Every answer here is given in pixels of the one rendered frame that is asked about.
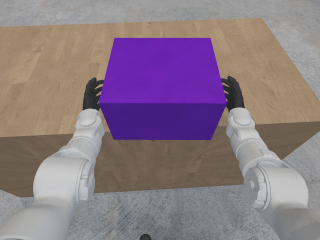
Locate robot right forearm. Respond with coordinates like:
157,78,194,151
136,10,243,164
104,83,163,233
225,107,309,203

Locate robot left forearm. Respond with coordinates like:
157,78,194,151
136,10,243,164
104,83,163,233
33,108,105,198

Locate pedestal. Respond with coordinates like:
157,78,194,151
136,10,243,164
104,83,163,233
0,17,320,198

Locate left robot upper arm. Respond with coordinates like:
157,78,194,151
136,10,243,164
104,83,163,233
0,156,95,240

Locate right robot upper arm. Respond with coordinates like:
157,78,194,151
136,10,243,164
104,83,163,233
242,165,320,240

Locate robot left hand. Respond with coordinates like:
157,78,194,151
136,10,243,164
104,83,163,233
82,77,104,111

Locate robot right hand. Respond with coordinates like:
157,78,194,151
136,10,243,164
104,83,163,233
221,76,245,112

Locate carton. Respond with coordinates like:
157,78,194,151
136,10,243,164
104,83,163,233
98,38,227,140

